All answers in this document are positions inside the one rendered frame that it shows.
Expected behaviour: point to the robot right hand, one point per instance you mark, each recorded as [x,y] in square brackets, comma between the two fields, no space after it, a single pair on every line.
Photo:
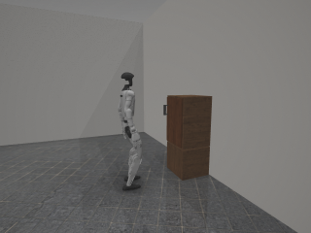
[135,137]

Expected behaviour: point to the robot left thigh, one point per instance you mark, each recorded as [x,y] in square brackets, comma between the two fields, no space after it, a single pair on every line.
[132,151]

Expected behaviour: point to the handle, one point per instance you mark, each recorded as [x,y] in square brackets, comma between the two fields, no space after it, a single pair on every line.
[164,110]

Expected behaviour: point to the robot left forearm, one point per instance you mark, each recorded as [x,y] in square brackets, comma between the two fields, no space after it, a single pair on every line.
[122,117]

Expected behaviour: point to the cupboard door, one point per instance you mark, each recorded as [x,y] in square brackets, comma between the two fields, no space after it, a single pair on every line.
[174,121]

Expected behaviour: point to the robot left upper arm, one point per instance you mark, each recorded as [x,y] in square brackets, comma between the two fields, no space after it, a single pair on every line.
[119,105]

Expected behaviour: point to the robot right forearm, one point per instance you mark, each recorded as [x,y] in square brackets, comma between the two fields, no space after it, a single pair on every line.
[129,119]

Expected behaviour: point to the robot right upper arm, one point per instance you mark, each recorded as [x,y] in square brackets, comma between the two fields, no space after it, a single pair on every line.
[128,101]

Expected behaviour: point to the right robot shin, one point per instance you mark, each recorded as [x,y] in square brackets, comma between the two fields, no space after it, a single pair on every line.
[133,169]

